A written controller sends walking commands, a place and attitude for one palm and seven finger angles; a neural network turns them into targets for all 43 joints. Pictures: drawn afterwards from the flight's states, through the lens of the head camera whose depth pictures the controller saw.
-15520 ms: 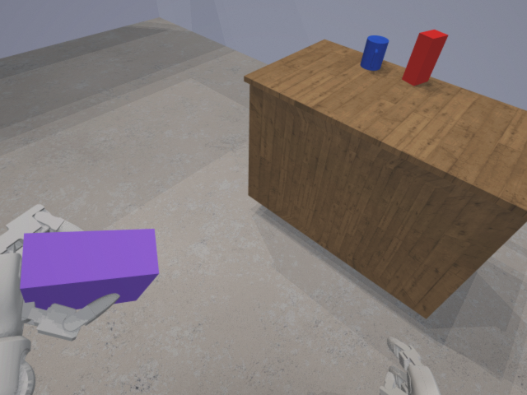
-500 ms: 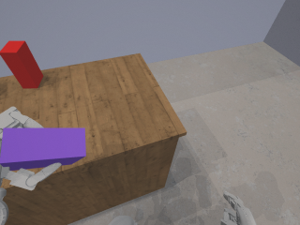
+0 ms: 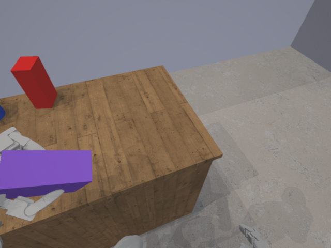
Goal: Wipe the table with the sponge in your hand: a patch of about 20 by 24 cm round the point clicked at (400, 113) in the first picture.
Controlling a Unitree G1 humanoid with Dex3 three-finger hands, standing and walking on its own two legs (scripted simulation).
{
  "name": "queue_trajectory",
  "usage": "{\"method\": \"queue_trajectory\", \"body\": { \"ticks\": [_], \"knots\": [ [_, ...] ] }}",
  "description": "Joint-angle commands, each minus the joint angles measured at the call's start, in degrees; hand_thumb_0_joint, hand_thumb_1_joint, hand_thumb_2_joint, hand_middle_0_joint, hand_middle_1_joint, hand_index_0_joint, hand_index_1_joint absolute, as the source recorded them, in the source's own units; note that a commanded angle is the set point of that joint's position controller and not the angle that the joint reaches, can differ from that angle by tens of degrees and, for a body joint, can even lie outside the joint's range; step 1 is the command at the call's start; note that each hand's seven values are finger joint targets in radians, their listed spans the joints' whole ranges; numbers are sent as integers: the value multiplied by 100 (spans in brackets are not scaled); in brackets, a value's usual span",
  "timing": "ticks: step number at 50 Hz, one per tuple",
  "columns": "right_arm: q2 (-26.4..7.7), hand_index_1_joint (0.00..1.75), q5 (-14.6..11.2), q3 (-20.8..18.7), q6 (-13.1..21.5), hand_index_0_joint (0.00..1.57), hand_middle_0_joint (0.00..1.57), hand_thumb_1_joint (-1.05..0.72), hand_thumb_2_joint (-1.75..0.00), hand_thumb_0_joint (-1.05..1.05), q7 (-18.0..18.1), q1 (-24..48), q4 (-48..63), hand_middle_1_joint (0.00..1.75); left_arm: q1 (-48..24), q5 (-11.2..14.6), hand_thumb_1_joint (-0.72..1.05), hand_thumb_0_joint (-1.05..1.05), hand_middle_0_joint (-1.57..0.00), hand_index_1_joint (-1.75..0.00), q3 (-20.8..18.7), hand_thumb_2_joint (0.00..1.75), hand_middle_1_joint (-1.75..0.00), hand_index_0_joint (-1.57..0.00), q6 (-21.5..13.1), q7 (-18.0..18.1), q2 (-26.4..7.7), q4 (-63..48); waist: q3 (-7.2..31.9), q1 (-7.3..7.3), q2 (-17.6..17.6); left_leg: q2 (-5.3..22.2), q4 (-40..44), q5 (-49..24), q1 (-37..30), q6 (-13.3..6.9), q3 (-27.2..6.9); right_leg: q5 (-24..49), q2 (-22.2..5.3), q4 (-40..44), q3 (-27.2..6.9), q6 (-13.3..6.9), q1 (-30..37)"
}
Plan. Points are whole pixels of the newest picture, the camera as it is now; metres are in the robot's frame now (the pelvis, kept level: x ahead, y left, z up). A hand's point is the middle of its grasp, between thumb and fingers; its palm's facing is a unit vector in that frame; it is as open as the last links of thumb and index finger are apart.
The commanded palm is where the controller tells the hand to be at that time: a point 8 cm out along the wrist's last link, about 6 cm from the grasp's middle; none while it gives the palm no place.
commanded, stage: come to a stop and stand still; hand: left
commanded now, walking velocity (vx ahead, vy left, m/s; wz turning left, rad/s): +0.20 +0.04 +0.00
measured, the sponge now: (58, 174) +0.21 +0.21 +0.14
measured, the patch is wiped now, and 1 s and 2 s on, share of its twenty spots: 0.00 0.00 0.00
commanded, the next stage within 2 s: look again from close up in 1.30 s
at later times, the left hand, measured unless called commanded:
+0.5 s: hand out of the picture +0.22 +0.30 +0.19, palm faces +0.43 -0.76 -0.48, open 9.7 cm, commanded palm +0.16 +0.30 +0.18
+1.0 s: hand out of the picture +0.24 +0.34 +0.18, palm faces +0.37 -0.84 -0.40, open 9.7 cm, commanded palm +0.18 +0.36 +0.18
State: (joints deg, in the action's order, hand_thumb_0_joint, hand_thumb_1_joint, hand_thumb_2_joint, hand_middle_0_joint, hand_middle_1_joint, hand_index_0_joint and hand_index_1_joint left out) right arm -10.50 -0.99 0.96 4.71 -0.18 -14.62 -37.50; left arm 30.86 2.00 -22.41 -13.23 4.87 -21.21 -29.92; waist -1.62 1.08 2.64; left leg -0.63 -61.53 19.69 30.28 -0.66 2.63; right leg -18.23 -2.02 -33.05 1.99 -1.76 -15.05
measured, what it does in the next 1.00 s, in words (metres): steps on the spot: left foot, then right foot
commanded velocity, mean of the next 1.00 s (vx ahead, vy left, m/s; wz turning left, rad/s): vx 0.00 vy -0.03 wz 0.00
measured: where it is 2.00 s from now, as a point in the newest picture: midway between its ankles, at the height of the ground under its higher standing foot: outside the picture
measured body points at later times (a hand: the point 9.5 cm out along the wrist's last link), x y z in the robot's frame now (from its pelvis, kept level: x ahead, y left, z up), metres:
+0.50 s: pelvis +0.00 +0.02 +0.00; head +0.01 +0.03 +0.45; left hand +0.19 +0.34 +0.21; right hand +0.17 -0.19 -0.09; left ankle +0.02 +0.14 -0.73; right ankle +0.04 -0.05 -0.73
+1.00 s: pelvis +0.02 +0.09 +0.00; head +0.05 +0.11 +0.45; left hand +0.21 +0.38 +0.20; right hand +0.18 -0.13 -0.07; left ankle +0.02 +0.14 -0.73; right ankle +0.04 -0.05 -0.73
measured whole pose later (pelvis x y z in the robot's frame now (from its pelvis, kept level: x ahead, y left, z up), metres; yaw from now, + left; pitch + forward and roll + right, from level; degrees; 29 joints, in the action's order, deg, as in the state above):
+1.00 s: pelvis +0.02 +0.09 +0.00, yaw -2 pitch -1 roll -2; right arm -10.6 -0.5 1.6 10.3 -1.3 -12.5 -34.8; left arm 23.7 3.1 -24.1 -15.5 4.9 -23.4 -28.0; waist -4.8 2.4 2.1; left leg -2.8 -27.6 14.6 12.5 -4.8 3.4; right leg -10.1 -0.4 -24.1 2.2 0.8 -13.2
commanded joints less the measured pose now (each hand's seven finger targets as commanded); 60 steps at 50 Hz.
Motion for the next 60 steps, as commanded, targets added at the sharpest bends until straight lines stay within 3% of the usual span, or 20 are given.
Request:
{"method": "queue_trajectory", "body": {
  "ticks": [1,3,4,5,6,9,12,15,18,21,22,23,24,25,29,33,34,40,49,60],
  "knots": [
    [-510,30,113,-278,606,20,20,-90,-90,0,237,785,941,30,-954,-36,10,0,-120,-160,-580,130,-160,-120,-341,324,-925,-670,924,-58,247,-142,3244,-736,-1813,-168,423,1859,-784,568,-486,-443,203],
    [-657,30,139,-429,704,20,20,-90,-90,0,298,653,957,30,-1282,-65,10,0,-120,-160,-415,130,-160,-120,-385,354,-867,-962,1221,-130,-608,125,3915,-1475,-3002,-310,72,1702,-420,-623,-320,-207,-54],
    [-850,30,123,-539,710,20,20,-90,-90,0,309,693,1050,30,-1373,-64,10,0,-120,-160,-311,130,-160,-120,-397,336,-853,-1340,1243,-167,-1503,1192,3891,-2620,-3949,-794,-1366,360,-36,-1778,-150,44,-1359],
    [-869,30,79,-552,638,20,20,-90,-90,0,272,715,1150,30,-1472,-162,10,0,-120,-160,-300,130,-160,-120,-396,290,-1009,-1474,1052,-72,-1661,1826,4033,-3368,-3694,-1308,-2236,-1037,186,-2808,-78,129,-1859],
    [-856,30,48,-573,595,20,20,-90,-90,0,225,838,1186,30,-1594,-215,10,0,-120,-160,-453,130,-160,-120,-356,242,-1211,-1525,828,-3,-1150,1887,4155,-3560,-3181,-1412,-2215,-1068,260,-3248,-183,126,-1954],
    [-692,30,101,-446,590,20,20,-90,-90,0,127,860,1132,30,-1251,-116,10,0,-120,-160,-756,130,-160,-120,-243,263,-1401,-2209,1000,-4,-1515,1493,3875,-4312,-2597,-970,-1367,-649,7,-2403,-105,125,-1265],
    [-718,30,25,-382,587,20,20,-90,-90,0,23,745,1282,30,-381,-4,10,0,-120,-160,-794,130,-160,-120,-223,227,-1282,-1986,926,-24,-1700,1295,3762,-3188,-1451,-528,-832,-66,76,-552,101,41,97],
    [-684,30,-15,-279,461,20,20,-90,-90,0,87,694,1313,30,-229,95,10,0,-120,-160,-1035,130,-160,-120,-167,189,-1389,-1394,889,-101,-1012,1040,3451,-1333,-532,-279,-753,957,74,759,-15,30,1397],
    [-719,30,-9,-361,448,20,20,-90,-90,0,187,462,1207,30,-520,247,10,0,-120,-160,-937,130,-160,-120,-4,183,-1113,-664,801,-260,292,164,2787,-83,-1177,15,-370,1083,-693,1453,-1351,-409,341],
    [-727,30,-43,-287,384,20,20,-90,-90,0,242,587,1184,30,-625,293,10,0,-120,-160,-616,130,-160,-120,193,182,-976,-433,606,-234,312,135,2626,-147,-1823,-38,-365,220,-941,1857,-1417,-455,-493],
    [-941,30,256,-472,801,20,20,-90,-90,0,330,-2,666,30,-5965,-310,10,0,-120,-160,-3364,130,-160,-120,-276,103,-4955,-1160,-279,57,1145,-129,2865,-403,-1362,173,625,773,-185,2289,-1140,276,-616],
    [-427,30,129,-254,815,20,20,-90,-90,0,351,544,967,30,-3036,63,10,0,-120,-160,-1107,130,-160,-120,-237,-184,-1624,1766,776,80,834,-177,2970,-613,-1486,-46,-187,733,-657,1583,-1287,-77,129],
    [-607,30,-28,-264,656,20,20,-90,-90,0,222,642,1061,30,-2226,302,10,0,-120,-160,-842,130,-160,-120,-219,-23,-1223,903,791,120,64,50,3284,-737,-1816,-85,-263,903,-648,1345,-1358,-120,279],
    [-720,30,-40,-297,660,20,20,-90,-90,0,205,421,1021,30,-2467,141,10,0,-120,-160,-439,130,-160,-120,-177,-52,-1028,1160,759,90,-64,39,3129,-474,-1933,-83,51,750,-612,1490,-1410,2,204],
    [-660,30,-88,-212,785,20,20,-90,-90,0,2,841,1168,30,-2198,153,10,0,-120,-160,468,130,-160,-120,-447,-24,-441,-529,485,151,-561,216,3761,-62,-2092,-277,-224,-469,-453,1668,-1160,331,103],
    [-804,30,15,-255,875,20,20,-90,-90,0,-14,848,1256,30,-1912,-8,10,0,-120,-160,-323,130,-160,-120,-570,135,-1217,-1089,255,183,-224,335,4106,181,-1290,-206,-527,-577,-213,1554,-840,129,514],
    [-850,30,20,-250,859,20,20,-90,-90,0,-4,935,1195,30,-1896,-13,10,0,-120,-160,-828,130,-160,-120,-600,197,-1703,-1219,262,163,-536,377,4229,270,-1273,-181,-596,-501,-160,1477,-782,53,527],
    [-757,30,30,-250,874,20,20,-90,-90,0,70,726,1327,30,-1360,159,10,0,-120,-160,-1041,130,-160,-120,-762,142,-1462,-1043,552,99,-1302,682,4543,-120,-776,-195,-941,803,8,698,-365,20,1309],
    [-845,30,2,-330,896,20,20,-90,-90,0,-39,656,1161,30,-974,109,10,0,-120,-160,-292,130,-160,-120,-488,28,-792,-923,1012,19,-496,694,3954,-2859,-2087,149,-640,2076,7,750,-213,117,934],
    [-736,30,75,-262,688,20,20,-90,-90,0,61,826,1334,30,-1721,57,10,0,-120,-160,-372,130,-160,-120,-499,116,-971,-1336,621,53,-1288,839,4427,-1906,-1593,244,-921,1043,54,615,-137,77,927]
  ]
}}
